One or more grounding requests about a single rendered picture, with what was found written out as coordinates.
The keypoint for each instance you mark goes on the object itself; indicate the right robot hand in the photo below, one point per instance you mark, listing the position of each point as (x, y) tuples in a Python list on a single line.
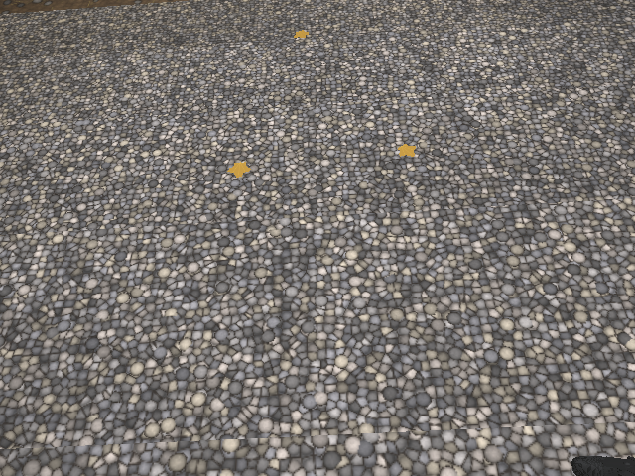
[(603, 466)]

